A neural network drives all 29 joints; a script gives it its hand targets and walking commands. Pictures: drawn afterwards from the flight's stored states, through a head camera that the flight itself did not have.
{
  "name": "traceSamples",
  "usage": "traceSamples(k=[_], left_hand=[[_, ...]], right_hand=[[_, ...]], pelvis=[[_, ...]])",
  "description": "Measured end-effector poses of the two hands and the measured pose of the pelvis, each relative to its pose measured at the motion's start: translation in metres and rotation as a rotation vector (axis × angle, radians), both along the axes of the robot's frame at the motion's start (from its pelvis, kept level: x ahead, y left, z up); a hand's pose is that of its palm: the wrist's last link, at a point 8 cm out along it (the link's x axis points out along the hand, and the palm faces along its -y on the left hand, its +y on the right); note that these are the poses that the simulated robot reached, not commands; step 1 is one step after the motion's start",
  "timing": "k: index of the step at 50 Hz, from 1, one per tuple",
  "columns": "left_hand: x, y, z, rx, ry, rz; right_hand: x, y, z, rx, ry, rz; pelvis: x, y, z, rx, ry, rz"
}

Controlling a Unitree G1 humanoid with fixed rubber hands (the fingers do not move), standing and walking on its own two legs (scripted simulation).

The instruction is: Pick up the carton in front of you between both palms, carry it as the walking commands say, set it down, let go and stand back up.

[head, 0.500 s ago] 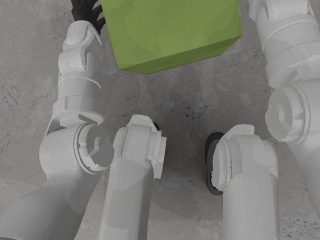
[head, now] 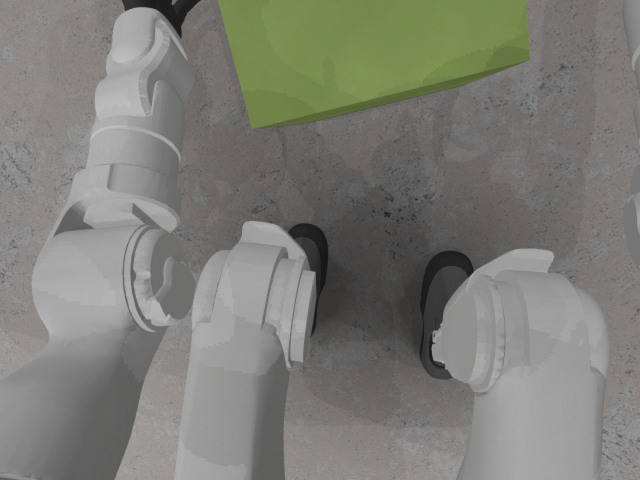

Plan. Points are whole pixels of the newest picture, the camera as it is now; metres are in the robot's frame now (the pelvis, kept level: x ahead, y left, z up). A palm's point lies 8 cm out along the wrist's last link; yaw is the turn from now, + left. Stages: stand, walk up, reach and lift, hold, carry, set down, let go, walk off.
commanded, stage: set down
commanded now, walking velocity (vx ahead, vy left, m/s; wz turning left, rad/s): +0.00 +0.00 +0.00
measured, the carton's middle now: out of the picture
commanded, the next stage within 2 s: let go in 1.02 s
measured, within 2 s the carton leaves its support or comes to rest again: neither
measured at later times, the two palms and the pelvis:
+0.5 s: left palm out of the picture +0.52 +0.21 -0.01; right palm out of the picture +0.61 -0.16 -0.01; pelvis +0.00 +0.01 +0.10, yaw +0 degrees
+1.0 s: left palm out of the picture +0.51 +0.22 +0.14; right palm out of the picture +0.61 -0.17 +0.14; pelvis +0.03 +0.00 +0.23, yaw -1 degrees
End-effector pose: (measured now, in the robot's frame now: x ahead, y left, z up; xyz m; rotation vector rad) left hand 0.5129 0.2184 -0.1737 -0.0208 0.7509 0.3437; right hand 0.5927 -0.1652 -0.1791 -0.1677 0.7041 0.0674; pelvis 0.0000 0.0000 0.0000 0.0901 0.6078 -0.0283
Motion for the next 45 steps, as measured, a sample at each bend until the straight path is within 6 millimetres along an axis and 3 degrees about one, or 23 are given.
traceSamples(k=[5, 9, 18, 33, 45], left_hand=[[0.005, -0.001, 0.02, -0.005, -0.052, 0.007], [0.007, -0.002, 0.052, -0.007, -0.097, 0.015], [0.004, -0.003, 0.124, -0.01, -0.098, 0.027], [0.006, -0.002, 0.208, 0.015, -0.109, 0.025], [0.003, 0.0, 0.286, 0.011, -0.114, 0.022]], right_hand=[[0.015, 0.012, 0.031, 0.011, -0.052, 0.019], [0.018, 0.022, 0.064, 0.009, -0.073, 0.025], [0.013, 0.016, 0.132, 0.001, -0.032, 0.004], [0.018, 0.003, 0.213, 0.008, -0.052, 0.023], [0.018, -0.001, 0.292, 0.01, -0.041, 0.029]], pelvis=[[-0.001, 0.003, 0.002, -0.007, 0.012, 0.009], [-0.002, 0.005, 0.015, -0.018, 0.025, 0.02], [-0.001, 0.006, 0.066, -0.033, 0.112, 0.03], [0.009, 0.003, 0.137, -0.023, 0.208, 0.018], [0.022, -0.002, 0.206, -0.026, 0.223, 0.013]])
